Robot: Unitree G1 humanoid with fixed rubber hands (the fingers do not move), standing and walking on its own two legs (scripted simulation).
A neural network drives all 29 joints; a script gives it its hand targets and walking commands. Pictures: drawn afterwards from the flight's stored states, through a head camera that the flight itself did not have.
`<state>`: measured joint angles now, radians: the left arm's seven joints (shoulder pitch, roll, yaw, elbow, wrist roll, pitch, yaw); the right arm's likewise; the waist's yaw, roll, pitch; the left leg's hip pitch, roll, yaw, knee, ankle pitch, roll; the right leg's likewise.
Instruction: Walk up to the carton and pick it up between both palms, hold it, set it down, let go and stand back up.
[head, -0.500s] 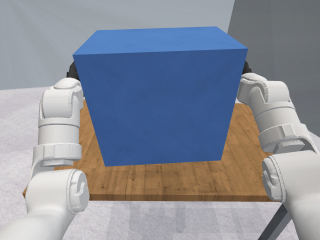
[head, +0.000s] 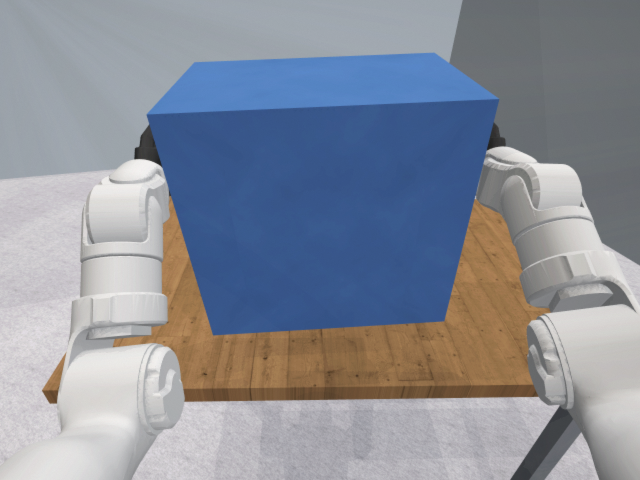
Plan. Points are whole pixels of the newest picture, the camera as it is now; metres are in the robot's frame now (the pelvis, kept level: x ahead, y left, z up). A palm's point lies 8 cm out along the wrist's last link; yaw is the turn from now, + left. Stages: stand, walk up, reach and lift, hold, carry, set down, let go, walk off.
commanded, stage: hold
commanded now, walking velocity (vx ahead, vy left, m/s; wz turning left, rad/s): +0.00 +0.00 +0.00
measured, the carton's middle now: (322, 195) +0.38 +0.00 +0.26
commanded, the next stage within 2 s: none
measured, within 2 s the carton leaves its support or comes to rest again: neither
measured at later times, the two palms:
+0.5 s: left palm (148, 173) +0.36 +0.20 +0.29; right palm (484, 161) +0.37 -0.18 +0.31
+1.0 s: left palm (150, 178) +0.36 +0.20 +0.29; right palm (485, 164) +0.37 -0.18 +0.31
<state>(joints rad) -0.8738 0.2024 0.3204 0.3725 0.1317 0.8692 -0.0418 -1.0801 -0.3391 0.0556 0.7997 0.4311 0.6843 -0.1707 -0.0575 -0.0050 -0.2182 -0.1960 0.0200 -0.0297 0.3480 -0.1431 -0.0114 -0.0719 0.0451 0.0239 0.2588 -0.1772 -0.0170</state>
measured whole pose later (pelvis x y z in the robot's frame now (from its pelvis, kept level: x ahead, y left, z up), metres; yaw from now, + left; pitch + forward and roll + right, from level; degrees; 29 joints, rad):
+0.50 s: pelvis +0.00 +0.00 +0.00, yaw +0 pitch +0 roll -1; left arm -0.90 0.22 0.31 0.41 0.13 0.86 -0.05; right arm -1.10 -0.33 0.03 0.83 0.41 0.68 -0.17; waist -0.06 -0.02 -0.23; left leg -0.21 0.02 -0.04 0.35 -0.14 -0.02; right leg -0.08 0.05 0.02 0.26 -0.18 -0.02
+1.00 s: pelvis +0.00 +0.00 +0.00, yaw +0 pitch -1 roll -1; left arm -0.85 0.20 0.31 0.34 0.13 0.88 -0.04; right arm -1.07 -0.34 0.06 0.79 0.44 0.69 -0.17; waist -0.06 -0.01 -0.23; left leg -0.20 0.02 -0.04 0.35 -0.15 -0.01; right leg -0.07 0.05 0.03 0.26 -0.18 -0.02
